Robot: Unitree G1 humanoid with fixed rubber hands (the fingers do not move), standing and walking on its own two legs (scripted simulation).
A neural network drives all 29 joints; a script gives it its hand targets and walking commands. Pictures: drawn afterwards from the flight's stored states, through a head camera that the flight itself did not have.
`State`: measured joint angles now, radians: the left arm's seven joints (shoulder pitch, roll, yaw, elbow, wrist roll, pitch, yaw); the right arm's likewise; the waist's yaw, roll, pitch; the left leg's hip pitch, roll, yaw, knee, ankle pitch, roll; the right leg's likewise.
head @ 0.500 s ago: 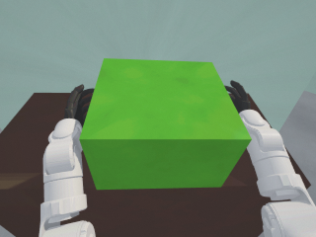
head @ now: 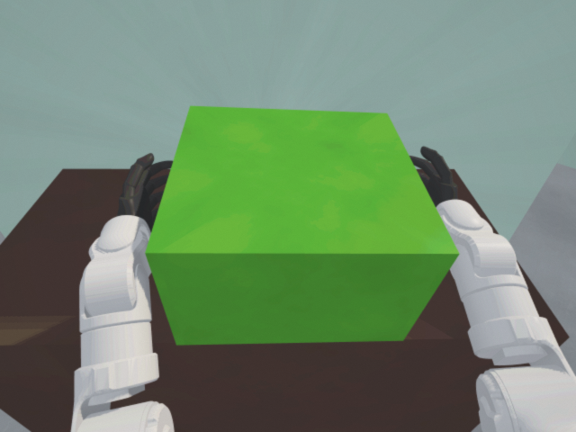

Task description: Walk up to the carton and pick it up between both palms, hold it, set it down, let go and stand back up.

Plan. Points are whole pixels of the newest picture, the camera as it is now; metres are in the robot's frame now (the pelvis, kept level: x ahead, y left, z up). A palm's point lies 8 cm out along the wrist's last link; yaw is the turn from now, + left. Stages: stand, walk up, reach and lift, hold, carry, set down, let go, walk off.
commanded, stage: hold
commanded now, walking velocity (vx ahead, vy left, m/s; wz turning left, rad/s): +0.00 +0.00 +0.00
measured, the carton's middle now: (291, 218) +0.37 +0.00 +0.14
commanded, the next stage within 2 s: none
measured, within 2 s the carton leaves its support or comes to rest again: neither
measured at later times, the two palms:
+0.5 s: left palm (137, 217) +0.34 +0.20 +0.18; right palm (440, 205) +0.35 -0.20 +0.18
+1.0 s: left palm (138, 212) +0.34 +0.20 +0.18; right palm (442, 199) +0.36 -0.20 +0.19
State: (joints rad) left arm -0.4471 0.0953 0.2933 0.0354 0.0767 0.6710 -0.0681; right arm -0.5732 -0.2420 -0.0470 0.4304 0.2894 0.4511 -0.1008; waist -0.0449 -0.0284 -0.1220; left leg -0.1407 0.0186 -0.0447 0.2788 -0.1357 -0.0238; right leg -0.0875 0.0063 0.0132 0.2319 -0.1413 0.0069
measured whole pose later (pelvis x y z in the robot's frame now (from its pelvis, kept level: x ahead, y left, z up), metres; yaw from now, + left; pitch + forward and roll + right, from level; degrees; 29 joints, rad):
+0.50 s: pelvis +0.00 +0.00 +0.00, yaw +0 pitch -1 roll -1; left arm -0.44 0.10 0.29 0.03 0.08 0.67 -0.07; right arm -0.57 -0.24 -0.05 0.42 0.29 0.45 -0.10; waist -0.05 -0.03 -0.12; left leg -0.14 0.02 -0.04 0.28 -0.13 -0.02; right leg -0.09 0.01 0.01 0.23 -0.14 0.01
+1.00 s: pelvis +0.00 +0.00 +0.00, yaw +0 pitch -1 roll -1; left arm -0.47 0.12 0.28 0.09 0.07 0.66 -0.06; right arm -0.60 -0.24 -0.05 0.47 0.30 0.45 -0.11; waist -0.05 -0.03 -0.13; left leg -0.14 0.02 -0.05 0.29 -0.14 -0.02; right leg -0.08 0.01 0.01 0.23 -0.14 0.00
